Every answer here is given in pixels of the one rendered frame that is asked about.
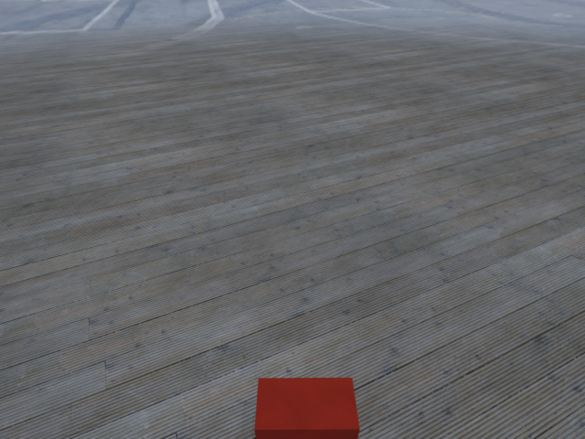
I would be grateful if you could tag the carton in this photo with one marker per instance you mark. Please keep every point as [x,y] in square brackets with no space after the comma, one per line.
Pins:
[306,408]

